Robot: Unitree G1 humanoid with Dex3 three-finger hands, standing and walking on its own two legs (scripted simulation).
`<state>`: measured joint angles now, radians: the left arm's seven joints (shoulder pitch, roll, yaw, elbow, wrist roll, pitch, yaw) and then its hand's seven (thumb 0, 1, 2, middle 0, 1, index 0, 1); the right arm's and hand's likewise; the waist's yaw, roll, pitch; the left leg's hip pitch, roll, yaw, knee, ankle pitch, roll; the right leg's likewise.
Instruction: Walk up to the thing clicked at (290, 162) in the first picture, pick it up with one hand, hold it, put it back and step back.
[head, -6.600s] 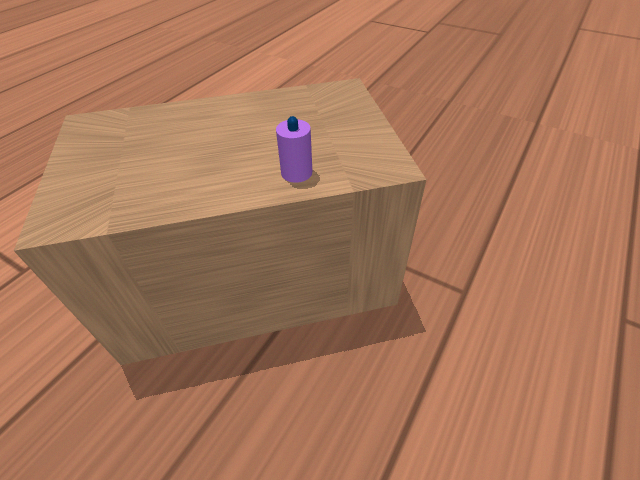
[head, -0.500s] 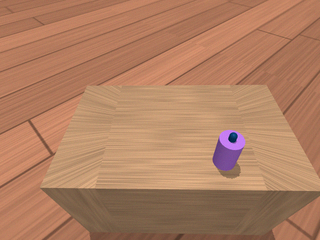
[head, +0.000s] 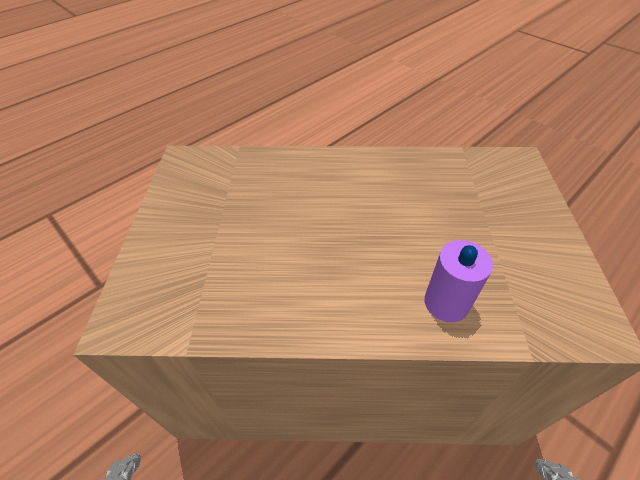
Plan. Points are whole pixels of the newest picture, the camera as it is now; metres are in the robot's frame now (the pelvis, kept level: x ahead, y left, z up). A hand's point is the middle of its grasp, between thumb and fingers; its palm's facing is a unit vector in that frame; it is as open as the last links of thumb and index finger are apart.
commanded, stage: go down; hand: right
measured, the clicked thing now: (458, 277) +0.46 -0.21 -0.09
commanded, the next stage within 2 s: none
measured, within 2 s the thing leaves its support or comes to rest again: neither
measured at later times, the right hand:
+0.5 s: hand out of the picture +0.16 -0.27 -0.14, palm faces +0.09 +0.94 -0.33, open 17.1 cm
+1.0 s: hand (551, 467) +0.18 -0.28 -0.13, palm faces +0.11 +0.94 -0.31, open 17.6 cm
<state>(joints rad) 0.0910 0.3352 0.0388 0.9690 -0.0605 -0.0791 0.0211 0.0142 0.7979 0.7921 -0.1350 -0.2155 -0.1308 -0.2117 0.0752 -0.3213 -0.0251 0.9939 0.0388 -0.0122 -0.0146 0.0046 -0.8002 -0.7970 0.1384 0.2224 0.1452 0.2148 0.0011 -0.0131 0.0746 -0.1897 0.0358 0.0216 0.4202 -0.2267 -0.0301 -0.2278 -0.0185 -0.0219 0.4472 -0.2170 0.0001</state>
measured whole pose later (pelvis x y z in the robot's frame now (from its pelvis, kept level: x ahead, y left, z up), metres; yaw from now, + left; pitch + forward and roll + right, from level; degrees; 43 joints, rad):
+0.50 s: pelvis +0.01 +0.01 -0.02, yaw -1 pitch +7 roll +1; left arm 0.22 0.28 0.09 0.64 -0.02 -0.12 0.06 0.00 -0.40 0.08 -0.06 -0.06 -0.06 -0.05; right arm 0.13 -0.37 -0.18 0.65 0.00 0.26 0.08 -0.01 0.45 -0.09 0.04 0.07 0.05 0.06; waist 0.01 -0.03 -0.04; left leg -0.45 0.03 0.04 0.68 -0.36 -0.02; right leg -0.50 -0.03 0.01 0.71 -0.34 0.01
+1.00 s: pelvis +0.03 +0.00 -0.04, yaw -1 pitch +10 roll +2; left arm 0.32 0.26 0.06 0.45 -0.02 -0.10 0.10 -0.01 -0.54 0.05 -0.06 -0.05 -0.05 -0.05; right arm 0.26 -0.40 -0.23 0.39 0.01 0.35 0.14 -0.01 0.59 -0.05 0.03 0.06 0.05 0.06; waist 0.01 -0.02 -0.10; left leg -0.51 0.03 0.05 0.79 -0.44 -0.02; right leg -0.57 -0.03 0.02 0.84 -0.43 0.01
